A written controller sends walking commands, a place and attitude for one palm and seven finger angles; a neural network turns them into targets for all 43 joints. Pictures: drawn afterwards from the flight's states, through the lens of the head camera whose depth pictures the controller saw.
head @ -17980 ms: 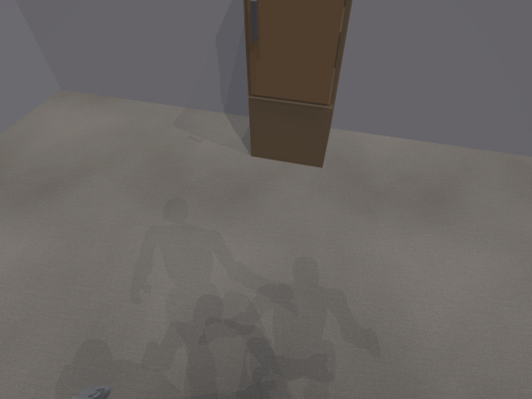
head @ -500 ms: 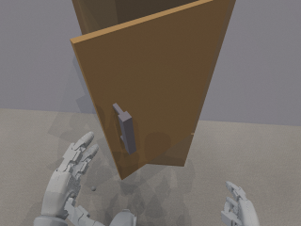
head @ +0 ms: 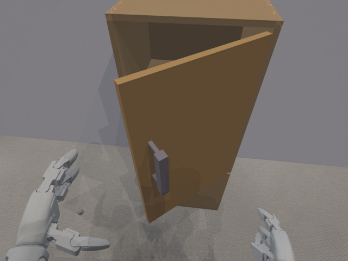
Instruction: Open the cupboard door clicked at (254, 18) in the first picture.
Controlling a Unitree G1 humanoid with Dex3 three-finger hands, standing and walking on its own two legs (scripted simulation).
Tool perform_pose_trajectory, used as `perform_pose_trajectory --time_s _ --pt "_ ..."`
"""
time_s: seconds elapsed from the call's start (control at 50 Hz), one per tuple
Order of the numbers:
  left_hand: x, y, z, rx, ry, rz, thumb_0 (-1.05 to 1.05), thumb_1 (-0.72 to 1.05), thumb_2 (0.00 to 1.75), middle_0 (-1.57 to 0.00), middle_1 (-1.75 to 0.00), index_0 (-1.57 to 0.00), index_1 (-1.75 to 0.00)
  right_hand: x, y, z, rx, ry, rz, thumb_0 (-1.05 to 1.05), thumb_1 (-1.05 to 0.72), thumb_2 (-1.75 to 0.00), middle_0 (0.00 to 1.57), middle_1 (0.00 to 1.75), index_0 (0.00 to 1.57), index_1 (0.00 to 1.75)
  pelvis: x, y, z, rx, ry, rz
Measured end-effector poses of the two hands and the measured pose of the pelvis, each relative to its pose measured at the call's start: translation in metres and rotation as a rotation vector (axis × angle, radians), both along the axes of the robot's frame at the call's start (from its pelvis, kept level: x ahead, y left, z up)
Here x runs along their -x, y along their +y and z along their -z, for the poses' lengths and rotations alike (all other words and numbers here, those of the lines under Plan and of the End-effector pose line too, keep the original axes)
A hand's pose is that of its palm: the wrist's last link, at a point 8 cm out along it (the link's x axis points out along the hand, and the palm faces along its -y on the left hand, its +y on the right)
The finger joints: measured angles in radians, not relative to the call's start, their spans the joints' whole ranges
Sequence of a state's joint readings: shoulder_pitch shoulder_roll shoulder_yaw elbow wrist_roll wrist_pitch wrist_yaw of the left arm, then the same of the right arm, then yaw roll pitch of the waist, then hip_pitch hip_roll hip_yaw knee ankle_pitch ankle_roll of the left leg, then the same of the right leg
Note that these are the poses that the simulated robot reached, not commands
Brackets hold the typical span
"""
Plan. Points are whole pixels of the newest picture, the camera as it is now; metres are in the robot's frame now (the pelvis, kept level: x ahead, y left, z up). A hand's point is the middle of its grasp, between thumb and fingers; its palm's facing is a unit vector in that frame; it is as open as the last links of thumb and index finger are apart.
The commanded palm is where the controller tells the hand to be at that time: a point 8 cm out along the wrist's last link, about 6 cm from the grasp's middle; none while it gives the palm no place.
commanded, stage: draw the hand back to the body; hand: left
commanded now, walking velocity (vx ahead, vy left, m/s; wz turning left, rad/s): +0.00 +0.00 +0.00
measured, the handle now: (157, 168) +0.32 +0.08 +0.05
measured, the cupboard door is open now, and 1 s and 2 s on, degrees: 40 40 40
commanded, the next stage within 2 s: step back with the hand held close in 0.94 s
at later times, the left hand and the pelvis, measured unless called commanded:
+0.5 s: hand (37, 169) +0.22 +0.25 +0.18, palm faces +0.41 -0.82 -0.41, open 9.8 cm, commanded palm +0.17 +0.30 +0.21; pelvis +0.02 +0.00 +0.04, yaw -1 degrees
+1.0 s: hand (44, 162) +0.22 +0.24 +0.20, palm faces +0.44 -0.80 -0.40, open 7.4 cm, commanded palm +0.17 +0.28 +0.21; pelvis +0.02 -0.02 +0.04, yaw -2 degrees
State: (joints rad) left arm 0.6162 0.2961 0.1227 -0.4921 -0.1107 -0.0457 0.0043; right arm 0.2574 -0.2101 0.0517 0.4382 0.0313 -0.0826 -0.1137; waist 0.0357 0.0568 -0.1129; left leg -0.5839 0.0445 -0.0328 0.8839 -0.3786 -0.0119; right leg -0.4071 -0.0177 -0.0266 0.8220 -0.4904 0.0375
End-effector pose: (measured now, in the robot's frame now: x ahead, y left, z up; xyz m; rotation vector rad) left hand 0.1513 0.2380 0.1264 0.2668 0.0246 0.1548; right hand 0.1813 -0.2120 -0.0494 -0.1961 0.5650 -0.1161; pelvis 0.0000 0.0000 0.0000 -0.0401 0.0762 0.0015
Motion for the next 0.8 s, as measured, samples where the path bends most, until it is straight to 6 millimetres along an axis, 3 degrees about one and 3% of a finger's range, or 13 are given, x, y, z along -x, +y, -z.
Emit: perform_pose_trajectory --time_s 0.28,0.6,0.8 --pt "-0.012 0.035 -0.043 -0.136 -0.045 -0.173 -0.01 0.11 0.56 -0.18 -0.30 -0.18 -0.30 -0.009 0.013 -0.012 0.007 0.048 -0.038 0.02 -0.90 -0.90 0.20 0.30 0.20 0.30 -0.016 0.009 -0.026 -0.023 -0.076 0.010" --pt "-0.024 0.055 -0.092 -0.225 -0.188 -0.271 0.01 0.66 0.80 -0.20 -0.30 -0.20 -0.30 -0.021 -0.009 -0.019 0.017 0.065 -0.019 0.02 -0.90 -0.90 0.20 0.30 0.20 0.30 -0.024 -0.002 -0.038 -0.035 -0.119 0.023" --pt "-0.027 0.042 -0.085 -0.194 -0.159 -0.264 0.01 0.86 0.88 -0.20 -0.30 -0.21 -0.30 -0.017 -0.026 -0.017 0.018 0.091 0.002 0.02 -0.90 -0.90 0.20 0.30 0.20 0.30 -0.025 -0.012 -0.041 -0.039 -0.129 0.026"
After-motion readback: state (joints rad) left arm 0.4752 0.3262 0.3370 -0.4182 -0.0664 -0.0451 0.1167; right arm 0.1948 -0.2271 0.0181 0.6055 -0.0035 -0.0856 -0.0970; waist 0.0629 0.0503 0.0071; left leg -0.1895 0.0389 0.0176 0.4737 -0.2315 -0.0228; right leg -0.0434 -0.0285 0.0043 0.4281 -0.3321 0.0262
